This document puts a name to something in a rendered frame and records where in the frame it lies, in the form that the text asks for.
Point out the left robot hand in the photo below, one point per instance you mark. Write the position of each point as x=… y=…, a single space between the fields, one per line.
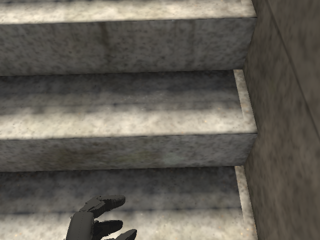
x=83 y=227

